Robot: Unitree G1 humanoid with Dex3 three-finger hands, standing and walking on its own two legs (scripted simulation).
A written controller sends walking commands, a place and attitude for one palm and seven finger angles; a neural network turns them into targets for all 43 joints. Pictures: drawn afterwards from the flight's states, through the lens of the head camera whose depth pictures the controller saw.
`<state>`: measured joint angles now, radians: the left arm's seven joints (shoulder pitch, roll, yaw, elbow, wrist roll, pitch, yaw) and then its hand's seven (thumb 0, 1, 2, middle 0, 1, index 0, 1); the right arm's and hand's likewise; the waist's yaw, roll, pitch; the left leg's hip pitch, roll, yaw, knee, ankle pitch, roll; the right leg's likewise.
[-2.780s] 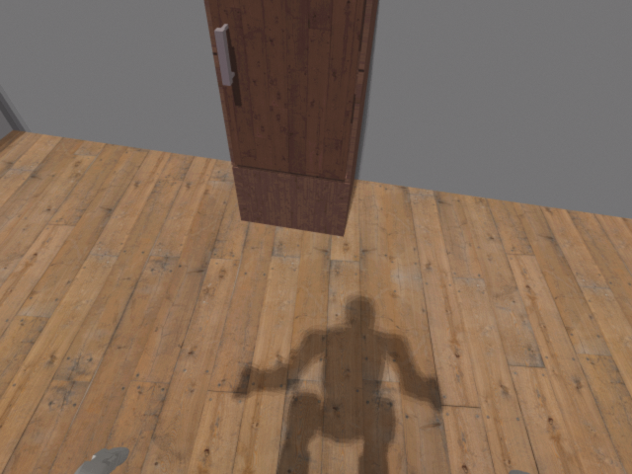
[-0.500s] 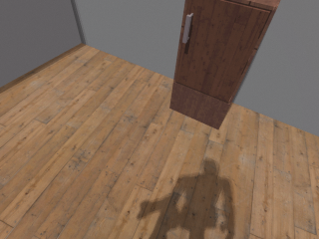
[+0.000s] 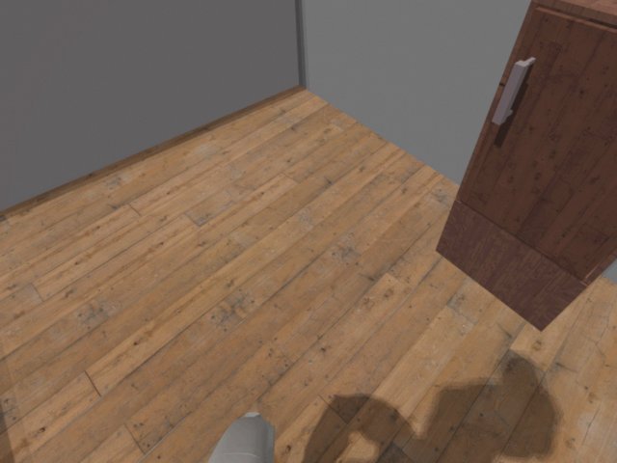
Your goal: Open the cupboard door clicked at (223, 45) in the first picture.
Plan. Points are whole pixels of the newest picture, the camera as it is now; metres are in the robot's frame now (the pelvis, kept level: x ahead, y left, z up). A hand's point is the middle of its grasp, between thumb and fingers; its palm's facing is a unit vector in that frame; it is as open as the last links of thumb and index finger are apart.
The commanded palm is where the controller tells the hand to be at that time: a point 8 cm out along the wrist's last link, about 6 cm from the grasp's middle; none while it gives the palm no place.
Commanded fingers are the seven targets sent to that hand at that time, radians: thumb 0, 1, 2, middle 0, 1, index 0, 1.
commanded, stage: walk to a spot facing it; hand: left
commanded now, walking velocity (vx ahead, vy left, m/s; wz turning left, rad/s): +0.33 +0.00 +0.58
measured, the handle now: (514, 91) +0.95 -0.44 -0.02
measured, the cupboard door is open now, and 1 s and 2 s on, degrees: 0 0 0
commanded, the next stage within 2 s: turn to face it in 0.24 s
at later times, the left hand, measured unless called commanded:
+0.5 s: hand (175, 377) +0.27 +0.26 -0.17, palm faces +0.25 -0.95 -0.19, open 7.4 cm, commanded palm none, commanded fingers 0.00 0.90 0.90 -0.20 -0.30 -0.20 -0.30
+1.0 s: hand (208, 313) +0.39 +0.23 -0.17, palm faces +0.00 -0.97 -0.25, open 7.4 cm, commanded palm none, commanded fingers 0.00 0.90 0.90 -0.20 -0.30 -0.20 -0.30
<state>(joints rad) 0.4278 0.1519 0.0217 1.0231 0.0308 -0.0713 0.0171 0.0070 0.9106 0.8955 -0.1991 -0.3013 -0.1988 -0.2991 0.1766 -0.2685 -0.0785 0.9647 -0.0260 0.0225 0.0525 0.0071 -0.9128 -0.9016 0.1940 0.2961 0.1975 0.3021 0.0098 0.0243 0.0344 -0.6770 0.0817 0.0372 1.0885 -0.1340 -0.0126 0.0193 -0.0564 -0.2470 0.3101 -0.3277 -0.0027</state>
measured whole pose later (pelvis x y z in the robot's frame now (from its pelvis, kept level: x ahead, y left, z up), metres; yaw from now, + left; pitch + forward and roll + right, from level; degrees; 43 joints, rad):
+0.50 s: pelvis +0.23 +0.06 +0.00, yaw +11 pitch -1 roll +0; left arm 0.18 0.21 0.05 0.94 0.03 -0.01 0.01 0.01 0.92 0.90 -0.20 -0.30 -0.20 -0.30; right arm 0.23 -0.18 -0.03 1.01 -0.01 -0.06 -0.01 0.00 -0.93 -0.90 0.20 0.30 0.21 0.30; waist 0.02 -0.05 0.06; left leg -0.09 -0.08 0.06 0.38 -0.27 0.10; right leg -0.62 -0.13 -0.02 1.06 -0.20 0.07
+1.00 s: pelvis +0.34 +0.03 +0.00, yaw -3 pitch +1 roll +1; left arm 0.24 0.19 0.05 0.96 0.02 0.02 0.01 0.01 0.91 0.90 -0.20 -0.30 -0.20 -0.30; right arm 0.14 -0.20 -0.05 0.96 -0.01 0.04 -0.02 0.01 -0.91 -0.90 0.20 0.30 0.20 0.30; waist 0.02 0.00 0.09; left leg -0.49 0.09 -0.02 1.00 -0.38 -0.08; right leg -0.31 0.06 0.02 0.46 -0.16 -0.08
